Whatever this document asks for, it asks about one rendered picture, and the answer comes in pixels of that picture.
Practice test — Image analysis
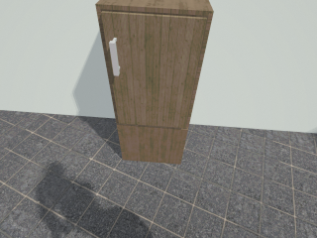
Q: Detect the cupboard door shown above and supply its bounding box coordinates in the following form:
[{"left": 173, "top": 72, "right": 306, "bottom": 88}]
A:
[{"left": 101, "top": 11, "right": 207, "bottom": 128}]

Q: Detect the handle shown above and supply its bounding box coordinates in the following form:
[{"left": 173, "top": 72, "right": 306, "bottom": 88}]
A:
[{"left": 109, "top": 38, "right": 120, "bottom": 76}]

